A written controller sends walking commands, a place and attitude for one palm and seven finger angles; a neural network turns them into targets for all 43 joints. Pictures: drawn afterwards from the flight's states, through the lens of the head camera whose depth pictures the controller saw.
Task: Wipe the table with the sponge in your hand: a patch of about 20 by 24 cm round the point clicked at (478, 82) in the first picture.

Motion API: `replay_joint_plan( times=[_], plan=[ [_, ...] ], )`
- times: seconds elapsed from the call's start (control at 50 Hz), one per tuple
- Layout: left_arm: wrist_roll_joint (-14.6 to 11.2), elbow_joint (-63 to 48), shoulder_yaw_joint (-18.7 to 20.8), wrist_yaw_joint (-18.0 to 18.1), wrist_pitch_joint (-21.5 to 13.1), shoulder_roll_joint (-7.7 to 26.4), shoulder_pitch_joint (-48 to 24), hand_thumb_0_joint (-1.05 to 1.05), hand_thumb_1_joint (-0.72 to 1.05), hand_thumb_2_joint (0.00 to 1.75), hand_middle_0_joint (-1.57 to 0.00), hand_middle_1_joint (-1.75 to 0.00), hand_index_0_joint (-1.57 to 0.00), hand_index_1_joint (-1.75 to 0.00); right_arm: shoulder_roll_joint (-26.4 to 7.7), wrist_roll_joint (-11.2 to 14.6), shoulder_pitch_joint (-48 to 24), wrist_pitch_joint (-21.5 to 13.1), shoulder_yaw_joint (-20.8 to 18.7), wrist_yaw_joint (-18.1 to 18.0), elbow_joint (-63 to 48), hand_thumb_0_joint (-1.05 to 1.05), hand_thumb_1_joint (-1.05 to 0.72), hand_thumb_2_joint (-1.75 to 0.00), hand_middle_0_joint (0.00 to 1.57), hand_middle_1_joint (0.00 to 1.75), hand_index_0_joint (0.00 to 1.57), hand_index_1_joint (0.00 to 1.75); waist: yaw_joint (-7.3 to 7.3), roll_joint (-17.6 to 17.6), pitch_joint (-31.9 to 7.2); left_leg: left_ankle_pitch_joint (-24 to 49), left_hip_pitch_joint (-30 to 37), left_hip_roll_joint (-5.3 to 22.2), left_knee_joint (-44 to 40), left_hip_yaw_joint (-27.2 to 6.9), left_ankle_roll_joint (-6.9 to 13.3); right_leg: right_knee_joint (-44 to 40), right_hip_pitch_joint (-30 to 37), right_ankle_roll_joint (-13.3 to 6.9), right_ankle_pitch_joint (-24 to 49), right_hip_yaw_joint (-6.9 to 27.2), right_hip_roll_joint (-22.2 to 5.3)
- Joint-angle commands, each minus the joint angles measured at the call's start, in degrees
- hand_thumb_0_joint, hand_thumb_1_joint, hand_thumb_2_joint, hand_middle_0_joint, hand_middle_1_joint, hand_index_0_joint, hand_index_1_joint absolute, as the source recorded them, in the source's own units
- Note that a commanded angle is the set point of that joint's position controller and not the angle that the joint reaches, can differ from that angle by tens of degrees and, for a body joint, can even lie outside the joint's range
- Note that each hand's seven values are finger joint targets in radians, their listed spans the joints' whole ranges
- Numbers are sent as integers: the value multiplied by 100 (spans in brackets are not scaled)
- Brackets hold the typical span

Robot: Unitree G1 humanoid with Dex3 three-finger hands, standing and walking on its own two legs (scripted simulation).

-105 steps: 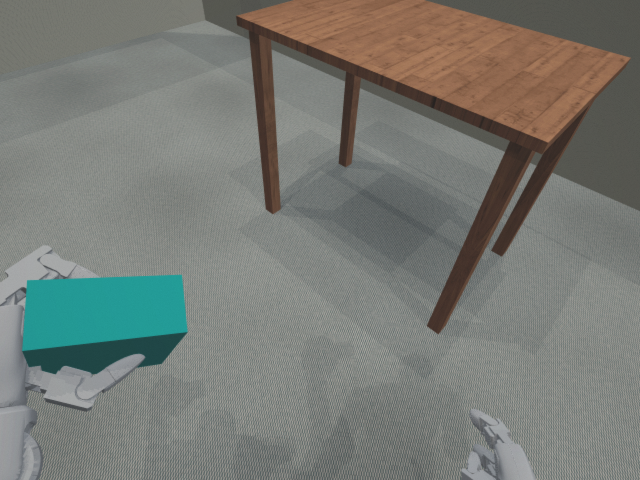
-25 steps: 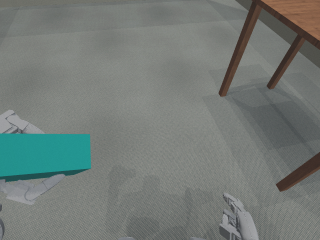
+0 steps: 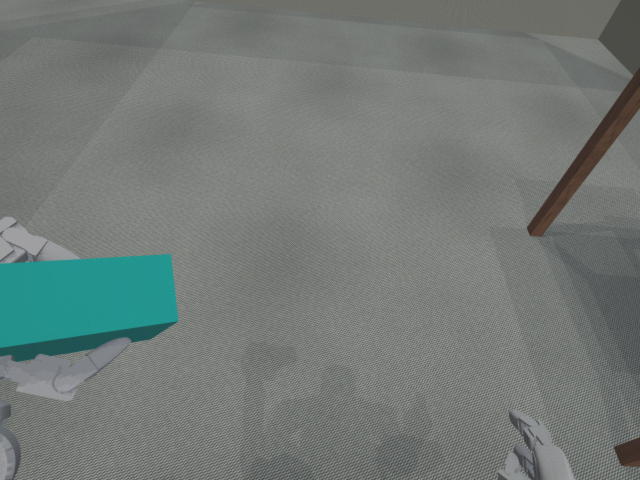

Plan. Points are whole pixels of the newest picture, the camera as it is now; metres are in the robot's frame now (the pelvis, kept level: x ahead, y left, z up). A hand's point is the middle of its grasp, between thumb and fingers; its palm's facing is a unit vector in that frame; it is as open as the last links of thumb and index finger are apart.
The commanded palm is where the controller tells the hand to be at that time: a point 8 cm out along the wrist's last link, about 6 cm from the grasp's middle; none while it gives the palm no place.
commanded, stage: walk around to get in front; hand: left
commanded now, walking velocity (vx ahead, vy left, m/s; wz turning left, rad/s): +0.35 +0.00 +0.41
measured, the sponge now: (111, 308) +0.22 +0.21 +0.17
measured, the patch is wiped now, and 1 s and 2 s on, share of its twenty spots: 0.00 0.00 0.00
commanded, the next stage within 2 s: none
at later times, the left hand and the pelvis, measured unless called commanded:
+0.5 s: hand (89, 296) +0.24 +0.23 +0.16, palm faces +0.55 -0.71 -0.44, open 9.6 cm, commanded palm +0.17 +0.27 +0.19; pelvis +0.07 -0.04 +0.00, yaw +12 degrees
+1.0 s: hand (87, 173) +0.37 +0.28 +0.19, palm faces +0.60 -0.69 -0.40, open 9.6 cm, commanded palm +0.29 +0.31 +0.19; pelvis +0.21 +0.00 +0.01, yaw +16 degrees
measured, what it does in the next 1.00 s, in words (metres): walks ahead, turning left: right foot, then left foot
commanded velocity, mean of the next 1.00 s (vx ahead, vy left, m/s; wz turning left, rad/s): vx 0.37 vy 0.00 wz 0.22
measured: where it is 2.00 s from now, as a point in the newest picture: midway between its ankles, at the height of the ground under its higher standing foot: (301, 372)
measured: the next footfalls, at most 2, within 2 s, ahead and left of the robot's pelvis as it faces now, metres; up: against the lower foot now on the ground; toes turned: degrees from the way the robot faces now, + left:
right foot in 0.36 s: +0.16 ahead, -0.11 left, +0.00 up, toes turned -1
left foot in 0.80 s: +0.20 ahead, +0.14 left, +0.00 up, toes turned +25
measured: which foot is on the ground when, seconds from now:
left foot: down 0.00-0.36, up 0.38-0.78, down 0.80-1.00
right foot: up 0.00-0.34, down 0.36-0.82, up 0.84-1.00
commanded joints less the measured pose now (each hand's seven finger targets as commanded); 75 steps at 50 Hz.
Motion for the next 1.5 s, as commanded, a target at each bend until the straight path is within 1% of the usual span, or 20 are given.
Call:
replay_joint_plan(
  times=[0.0, 0.1, 0.3, 0.32, 0.34, 0.36, 0.42, 0.48, 0.66, 0.74, 0.76, 0.8, 0.84, 0.9, 1.1, 1.12, 1.16, 1.18, 1.3, 1.48],
  plan=[
    [231, -1348, 611, 36, -682, 1034, -812, 0, 10, 130, -120, -160, -120, -160, -218, 19, -397, -488, -24, 123, -679, 0, -90, -90, 20, 30, 20, 30, -191, 2230, -586, 2347, 2210, 2267, -1362, -3780, 1614, 3334, -2928, 121, -1521, 1036, 462],
    [222, -1391, 385, -150, -606, 766, -793, 0, 10, 130, -120, -160, -120, -160, -211, 138, -492, -548, -88, 231, -510, 0, -90, -90, 20, 30, 20, 30, -34, 2020, -141, 801, 531, 1156, -1452, -1780, 1070, 2268, -1930, 295, -262, 811, 392],
    [159, 279, 313, -259, -389, 642, -933, 0, 10, 130, -120, -160, -120, -160, -133, 45, -636, -407, 61, 86, -263, 0, -90, -90, 20, 30, 20, 30, 113, 1089, -253, -680, -964, 838, -422, -1244, 741, -925, 1286, 234, -21, 286, 955],
    [192, 303, 334, -242, -335, 727, -984, 0, 10, 130, -120, -160, -120, -160, -49, 76, -619, -365, 78, 96, -251, 0, -90, -90, 20, 30, 20, 30, 133, 276, -509, -698, -1317, 503, 870, -976, 586, -1540, 1853, 9, -418, 948, 501],
    [249, 269, 470, -215, -268, 1011, -1082, 0, 10, 130, -120, -160, -120, -160, 89, 97, -696, -310, 69, 117, -335, 0, -90, -90, 20, 30, 20, 30, 164, -1524, -741, -1360, -2452, -166, 2923, -436, 294, -2354, 2457, -607, -1365, 3303, -997],
    [183, 153, 582, -200, -248, 1185, -1204, 0, 10, 130, -120, -160, -120, -160, -149, 74, -1030, -346, 19, 93, -455, 0, -90, -90, 20, 30, 20, 30, 238, -1669, -518, -1487, -2973, -383, 4237, -861, 108, -3003, 2078, -951, -1468, 4744, -1778],
    [183, -291, 596, -258, -497, 1198, -1115, 0, 10, 130, -120, -160, -120, -160, -203, 25, -985, -255, 4, 192, -318, 0, -90, -90, 20, 30, 20, 30, 50, -278, -181, -370, -2667, 220, 4789, -1038, -84, -2934, 1009, -956, -1777, 3470, -1454],
    [186, -926, 815, -221, -622, 1352, -954, 0, 10, 130, -120, -160, -120, -160, -136, 59, -1137, -111, 46, 171, -371, 0, -90, -90, 20, 30, 20, 30, 21, -114, -294, -67, -2285, 311, 4062, -685, -195, -2849, 817, -825, -592, 1911, -1051],
    [34, -517, 843, 72, -492, 889, 125, 0, 10, 130, -120, -160, -120, -160, -100, 58, -694, -131, -99, 132, -721, 0, -90, -90, 20, 30, 20, 30, 216, -365, -609, -86, -1464, 120, 726, 328, -58, -2259, 1663, -941, 948, 1324, -869],
    [56, -647, 590, 121, -484, 771, -443, 0, 10, 130, -120, -160, -120, -160, -196, 71, -467, -86, -147, 27, -746, 0, -90, -90, 20, 30, 20, 30, -30, -100, -727, 421, 114, -54, -412, 555, 35, -1057, 1111, -559, 965, 775, -412],
    [76, -710, 534, 125, -532, 752, -602, 0, 10, 130, -120, -160, -120, -160, -270, 86, -366, -94, -172, -8, -746, 0, -90, -90, 20, 30, 20, 30, -162, 462, -885, 525, 920, 178, -605, 73, 246, -16, 536, -358, 1192, 561, -174],
    [142, -1002, 412, 114, -667, 767, -857, 0, 10, 130, -120, -160, -120, -160, -320, 99, -526, -167, -125, 50, -824, 0, -90, -90, 20, 30, 20, 30, -102, 2376, -855, 2294, 2163, 2190, -1293, -3308, 1339, 2464, -1739, 6, -1584, 658, 801],
    [235, -925, 570, 16, -659, 1176, -1152, 0, 10, 130, -120, -160, -120, -160, -261, 39, -680, -231, -35, 123, -664, 0, -90, -90, 20, 30, 20, 30, -127, 1920, -608, 1699, 1625, 2330, -1456, -3341, 1489, 3214, -2225, -29, -1283, 1269, 384],
    [200, -1722, 594, -4, -650, 1078, -815, 0, 10, 130, -120, -160, -120, -160, -197, 130, -633, -359, -100, 186, -579, 0, -90, -90, 20, 30, 20, 30, -2, 1916, -555, 1781, 1433, 1724, -1310, -1845, 1152, 2669, -2330, 78, -667, 1107, 299],
    [69, 103, 738, -180, -494, 754, -221, 0, 10, 130, -120, -160, -120, -160, -114, 120, -597, -275, -76, 97, -410, 0, -90, -90, 20, 30, 20, 30, 73, 1052, -764, 1470, -35, 1154, 58, -165, 563, -909, 1041, 106, 679, -87, 990],
    [102, 218, 699, -192, -413, 770, -314, 0, 10, 130, -120, -160, -120, -160, -41, 161, -566, -224, -70, 92, -370, 0, -90, -90, 20, 30, 20, 30, 114, 404, -977, 1002, -372, 843, 1232, 18, 430, -1260, 1651, -25, 589, 336, 746],
    [133, 190, 1044, -146, -312, 1304, -582, 0, 10, 130, -120, -160, -120, -160, 12, 152, -900, -184, -19, 98, -568, 0, -90, -90, 20, 30, 20, 30, 200, -1954, -1115, -1634, -2782, -189, 4360, -419, 91, -2329, 2566, -1010, 636, 4305, -1537],
    [104, 274, 966, -167, -325, 1163, -562, 0, 10, 130, -120, -160, -120, -160, -62, 109, -1014, -180, -5, 127, -521, 0, -90, -90, 20, 30, 20, 30, 205, -976, -789, -1369, -2848, 26, 4785, -983, 69, -2564, 2176, -1075, 453, 4362, -1710],
    [143, -965, 773, -180, -642, 1206, -939, 0, 10, 130, -120, -160, -120, -160, -221, 105, -1102, -45, -28, 230, -352, 0, -90, -90, 20, 30, 20, 30, -65, -49, -428, 179, -2545, 463, 4657, -702, -226, -2635, 884, -807, 407, 1672, -1062],
    [-5, -548, 1026, 36, -538, 939, 498, 0, 10, 130, -120, -160, -120, -160, -102, 119, -668, 4, -141, 212, -752, 0, -90, -90, 20, 30, 20, 30, 149, -176, -619, 206, -2117, 363, 1109, 191, -119, -2117, 2114, -923, 2422, 929, -936]
  ],
)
